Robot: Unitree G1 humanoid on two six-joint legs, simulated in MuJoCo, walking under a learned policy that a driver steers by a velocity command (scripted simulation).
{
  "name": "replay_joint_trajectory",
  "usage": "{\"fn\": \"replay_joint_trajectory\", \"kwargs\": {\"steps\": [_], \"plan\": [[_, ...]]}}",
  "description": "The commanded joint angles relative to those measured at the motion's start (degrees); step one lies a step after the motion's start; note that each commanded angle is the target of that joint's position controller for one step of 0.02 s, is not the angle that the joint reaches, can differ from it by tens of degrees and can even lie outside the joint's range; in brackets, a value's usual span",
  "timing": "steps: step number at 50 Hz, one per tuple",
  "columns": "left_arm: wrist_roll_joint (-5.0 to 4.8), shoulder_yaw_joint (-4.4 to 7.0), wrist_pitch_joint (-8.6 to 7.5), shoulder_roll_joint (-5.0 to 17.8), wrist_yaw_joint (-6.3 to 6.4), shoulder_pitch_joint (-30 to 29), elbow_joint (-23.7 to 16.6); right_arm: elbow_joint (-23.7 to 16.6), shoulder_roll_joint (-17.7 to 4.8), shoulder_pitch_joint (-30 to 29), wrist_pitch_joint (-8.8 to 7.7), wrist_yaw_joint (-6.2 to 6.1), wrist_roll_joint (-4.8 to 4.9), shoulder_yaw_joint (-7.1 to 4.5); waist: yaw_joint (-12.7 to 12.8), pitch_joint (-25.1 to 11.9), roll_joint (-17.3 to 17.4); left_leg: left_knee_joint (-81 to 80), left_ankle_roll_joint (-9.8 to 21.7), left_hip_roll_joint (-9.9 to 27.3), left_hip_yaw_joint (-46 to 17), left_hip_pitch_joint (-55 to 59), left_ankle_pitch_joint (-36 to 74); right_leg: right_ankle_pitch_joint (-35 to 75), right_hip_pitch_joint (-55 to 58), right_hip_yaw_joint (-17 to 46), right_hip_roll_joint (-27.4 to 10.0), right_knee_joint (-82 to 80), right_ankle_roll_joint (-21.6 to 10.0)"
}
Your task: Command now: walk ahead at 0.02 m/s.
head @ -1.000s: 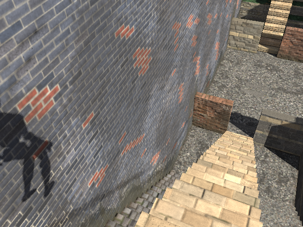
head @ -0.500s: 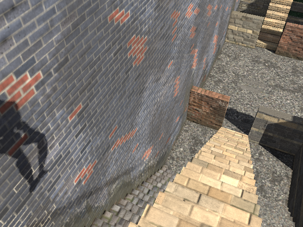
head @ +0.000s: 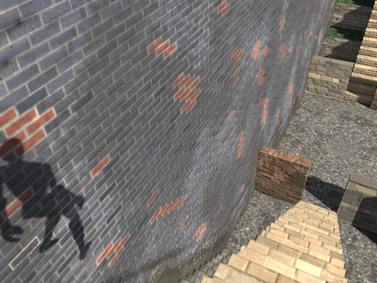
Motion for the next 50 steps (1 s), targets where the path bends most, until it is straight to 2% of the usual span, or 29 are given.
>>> {"fn": "replay_joint_trajectory", "kwargs": {"steps": [1,5,7,8,9,10,11,12,13,15,17,19,22,25,29,32,33,34,35,36,38,39,40,42,43,45,47,49,50], "plan": [[-0.02,0.76,-1.98,11.0,1.24,-5.5,-5.0,-5.9,-0.9,-4.2,0.76,-0.86,-0.59,0.64,-4.8,7.6,-5.2,0.7,-1.3,0.7,-2.1,1.4,2.1,13.2,-13.3,18.6,-18.9,-17.5,-17.5],[0.28,0.68,-0.88,9.9,1.98,3.1,-2.7,-6.5,1.1,-3.1,1.26,-0.94,-0.37,2.0,-2.8,3.3,-6.4,-2.8,0.9,-0.1,-0.1,3.0,-5.9,22.4,-2.4,13.3,-16.0,-15.5,-15.9],[0.32,0.99,0.55,9.4,2.96,1.1,-3.3,-8.6,2.1,-3.3,0.2,0.19,0.19,3.25,-3.9,1.7,-9.5,-18.0,2.2,1.2,0.6,12.1,-9.6,17.5,-2.4,8.3,-13.3,-18.2,-12.9],[-0.78,1.76,2.03,10.0,3.52,-0.4,-3.4,-10.3,3.3,-5.1,-0.51,0.93,0.79,4.48,-3.9,3.6,-12.7,-35.7,4.6,0.3,-1.8,18.4,-21.7,11.6,-5.1,8.2,-12.9,-21.1,-9.3],[-0.72,2.89,3.47,11.0,3.48,4.2,-1.7,-10.4,3.8,-4.2,-1.15,1.68,1.41,5.3,-2.6,7.2,-12.2,-45.0,5.8,-1.6,-1.8,22.5,-16.0,11.1,-7.1,9.4,-13.4,-25.0,-8.0],[-1.11,2.94,3.42,7.9,2.79,1.5,-4.6,-10.0,-1.7,-3.7,-1.63,1.21,0.93,4.24,-4.4,11.3,3.6,-54.7,10.0,6.0,-17.6,25.8,-0.3,8.2,-16.7,1.9,-8.0,-15.9,-3.1],[-0.45,3.89,3.07,10.1,1.98,-3.6,-7.5,-8.3,-3.7,1.9,-1.02,-0.32,-0.61,4.24,-7.9,7.6,11.8,-70.8,14.7,14.0,-39.9,23.2,-0.7,-6.7,-19.3,0.0,-6.3,-10.7,0.7],[-0.5,4.76,2.69,10.9,1.0,-2.1,-7.3,-8.3,-2.1,1.6,-1.15,-1.29,-1.58,4.63,-7.1,6.6,9.3,-73.4,17.7,16.3,-46.8,22.4,2.2,-8.8,-17.5,7.4,-8.0,-10.2,0.1],[-0.99,4.73,2.25,9.0,0.28,0.1,-6.8,-8.3,-0.9,-1.5,-1.55,-1.83,-1.84,4.85,-4.8,4.5,5.9,-70.3,20.1,16.4,-44.3,19.9,5.4,-2.6,-13.2,8.5,-8.9,-10.4,-0.7],[-1.72,4.36,3.16,5.7,0.64,-1.4,-5.2,-8.3,2.1,-6.4,-2.77,-1.73,-0.57,5.13,-3.1,2.9,-0.3,-68.8,16.5,12.6,-33.6,4.9,-9.9,13.9,1.9,6.1,-8.4,-6.8,-2.2],[-0.96,4.05,4.68,3.9,1.19,-6.3,-6.9,-9.0,2.3,-9.4,-3.18,-0.85,-0.74,5.08,-3.2,5.2,-1.3,-70.5,12.9,10.9,-27.5,-0.6,-13.5,17.4,5.4,1.8,-5.6,-3.9,-3.0],[-1.77,3.96,5.2,3.7,1.62,-10.4,-9.3,-8.6,1.7,-7.2,-3.48,-0.41,-0.93,5.05,-5.3,7.0,-1.5,-69.2,12.5,9.4,-25.0,6.5,-7.5,14.3,0.5,0.5,-5.0,-10.8,-3.3],[-2.3,4.63,4.9,5.9,2.12,-10.8,-10.5,-6.8,-0.3,-1.4,-4.04,-0.34,-0.87,4.41,-8.3,2.9,0.4,-64.4,12.9,9.1,-24.3,15.0,10.0,14.7,2.3,-1.4,-5.0,-15.8,-2.0],[-2.75,4.76,4.78,5.8,2.41,-13.5,-12.5,-6.3,-1.9,0.5,-3.1,-0.15,-0.86,3.28,-9.8,2.9,1.4,-63.1,13.9,8.3,-23.7,18.8,12.0,14.2,0.7,-3.5,-4.6,-18.2,-1.5],[-2.38,4.7,4.89,5.7,2.48,-13.9,-13.3,-7.1,-3.7,-0.4,-2.44,-0.14,-0.81,2.48,-9.2,3.5,1.6,-60.4,14.8,8.6,-24.3,16.5,13.1,13.9,4.4,-5.7,-5.3,-20.2,-2.0],[-1.67,4.72,5.74,6.0,3.31,-5.9,-10.0,-7.1,-2.7,-3.9,-1.93,-0.42,-0.57,2.62,-5.1,0.6,2.0,-48.8,12.9,7.0,-16.3,13.3,14.8,22.1,15.5,-9.9,-6.4,-23.4,-1.4],[-1.61,4.33,5.39,5.6,3.6,-3.3,-9.3,-5.5,-1.9,-0.1,-1.58,0.31,-0.96,2.1,-4.7,-2.0,-0.9,-40.1,11.6,4.4,-10.8,11.4,11.7,25.4,21.5,-8.9,-7.7,-22.0,-1.0],[-1.31,3.97,5.13,5.5,3.48,0.6,-8.2,-5.8,-0.1,-1.3,-1.6,1.1,-0.55,2.09,-2.0,-4.2,-6.9,-28.9,10.1,1.6,-5.4,0.9,-2.2,34.8,29.4,-7.1,-9.4,-13.3,-1.2],[-0.85,4.31,4.42,9.3,3.23,0.4,-8.6,-8.2,1.0,-3.3,-2.81,1.57,1.34,1.96,-1.5,-3.5,-15.6,-18.3,7.2,-1.6,1.5,-9.1,-17.0,47.8,32.1,-3.7,-12.8,-2.8,-3.1],[-0.96,4.97,3.76,12.0,2.83,2.3,-7.4,-8.3,0.5,-4.0,-3.55,1.23,1.12,1.71,-0.4,-3.0,-15.9,-8.5,7.0,-0.9,1.7,-16.8,-15.6,42.0,32.1,2.7,-16.0,-1.1,-6.6],[0.49,4.16,2.6,11.6,1.5,2.9,-8.3,-8.3,-0.9,-6.0,-4.32,0.4,0.4,1.16,0.4,-1.5,-8.7,1.6,4.9,1.2,1.3,-23.8,-7.0,32.5,28.2,7.2,-17.0,0.5,-10.9],[0.35,4.84,1.89,14.4,1.7,2.4,-8.4,-10.3,-0.5,-7.0,-4.59,0.4,0.39,1.52,-0.7,-2.0,-11.1,0.4,2.9,3.0,-0.2,-25.3,-3.0,24.5,25.6,13.6,-21.7,-3.1,-15.5],[0.12,5.03,1.2,14.6,1.62,0.2,-8.4,-11.6,-1.0,-9.5,-4.27,0.17,-0.66,1.48,-1.4,-0.1,-10.7,-1.1,1.0,4.7,-1.8,-25.7,0.8,11.7,19.9,17.7,-23.2,-7.5,-17.8],[0.94,3.02,0.15,9.5,1.15,-3.0,-8.5,-12.1,-0.8,-13.1,-2.92,-0.05,-1.96,1.04,-1.8,5.1,-4.7,-1.1,-1.2,4.9,-7.4,-27.6,11.2,-5.2,12.1,17.7,-19.0,-7.2,-15.3],[0.75,1.52,-0.45,5.6,1.19,-5.3,-9.2,-12.1,-0.7,-11.9,-2.74,0.15,-1.07,0.86,-3.8,7.9,-1.3,-13.2,-2.9,4.4,-8.6,-27.8,23.7,-13.1,6.9,14.4,-14.6,-4.5,-11.9],[0.35,1.52,-1.32,7.5,1.11,-2.9,-7.9,-12.3,1.3,-11.4,-2.74,0.31,-1.11,0.81,-2.7,8.4,-5.6,-13.3,-4.4,2.3,-8.3,-27.9,27.4,-18.6,2.8,18.6,-14.2,-5.2,-11.8],[-0.69,0.59,-2.15,6.7,2.23,-7.6,-8.9,-14.4,3.6,-10.6,-3.03,1.23,-1.76,1.86,-7.3,9.0,-2.2,-33.4,-5.5,5.9,-8.6,-14.3,42.6,-21.5,-8.5,15.7,-12.7,-7.8,-8.5],[-1.35,1.96,-2.33,11.4,2.03,-8.6,-9.7,-15.1,1.5,-12.5,-2.97,1.95,-2.19,1.4,-5.1,8.6,-4.2,-48.8,-4.4,5.9,-5.7,5.6,46.7,-23.2,-16.7,16.4,-13.1,-16.0,-9.7],[-0.63,2.41,-1.87,13.7,2.03,-8.9,-9.4,-13.1,-1.8,-10.2,-2.27,1.94,-1.04,-0.43,-5.6,7.4,-9.4,-45.2,-3.5,6.7,-7.4,8.0,51.0,-21.8,-13.5,17.5,-14.9,-16.8,-10.6]]}}
Next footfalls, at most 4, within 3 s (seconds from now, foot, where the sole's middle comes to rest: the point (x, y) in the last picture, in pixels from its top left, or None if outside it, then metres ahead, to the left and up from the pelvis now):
0.16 left None -0.03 0.09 -0.56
0.54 right None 0.05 -0.13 -0.77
1.16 left None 0.21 0.14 -0.77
1.70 right None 0.35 -0.05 -0.99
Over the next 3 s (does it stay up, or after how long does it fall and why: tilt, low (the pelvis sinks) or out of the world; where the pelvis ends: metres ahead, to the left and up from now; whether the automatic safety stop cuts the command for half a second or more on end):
stays up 0.67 -0.38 -0.67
